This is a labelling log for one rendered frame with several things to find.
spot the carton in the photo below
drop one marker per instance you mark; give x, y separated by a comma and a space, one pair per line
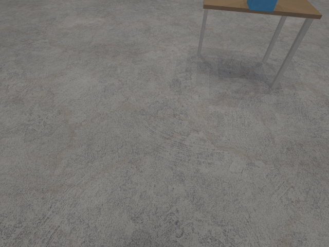
261, 5

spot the table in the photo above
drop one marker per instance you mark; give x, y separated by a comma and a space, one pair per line
284, 8

